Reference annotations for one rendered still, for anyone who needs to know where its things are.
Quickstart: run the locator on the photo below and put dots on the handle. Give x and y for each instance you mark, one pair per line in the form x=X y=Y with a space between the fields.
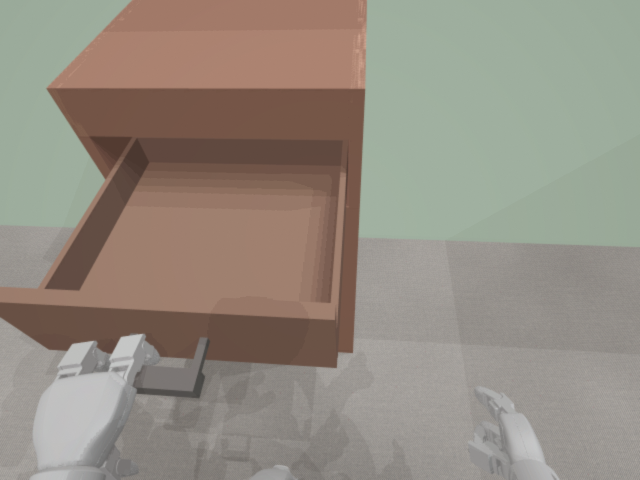
x=173 y=381

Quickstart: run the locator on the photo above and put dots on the robot right hand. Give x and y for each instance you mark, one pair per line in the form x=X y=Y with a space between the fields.
x=495 y=449

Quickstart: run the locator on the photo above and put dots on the drawer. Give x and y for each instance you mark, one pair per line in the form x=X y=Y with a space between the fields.
x=238 y=240

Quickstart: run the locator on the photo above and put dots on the right robot forearm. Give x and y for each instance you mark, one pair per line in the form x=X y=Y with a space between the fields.
x=531 y=470

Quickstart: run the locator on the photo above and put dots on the robot left shin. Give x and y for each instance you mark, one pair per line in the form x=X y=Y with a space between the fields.
x=281 y=468

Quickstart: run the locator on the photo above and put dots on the cabinet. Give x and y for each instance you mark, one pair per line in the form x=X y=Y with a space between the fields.
x=264 y=69

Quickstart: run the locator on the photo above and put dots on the robot left hand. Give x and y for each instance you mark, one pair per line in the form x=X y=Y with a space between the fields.
x=81 y=414

